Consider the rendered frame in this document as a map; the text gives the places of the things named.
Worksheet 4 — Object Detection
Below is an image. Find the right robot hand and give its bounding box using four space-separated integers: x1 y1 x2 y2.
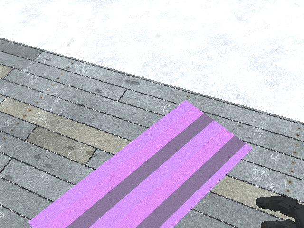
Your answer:
256 195 304 228

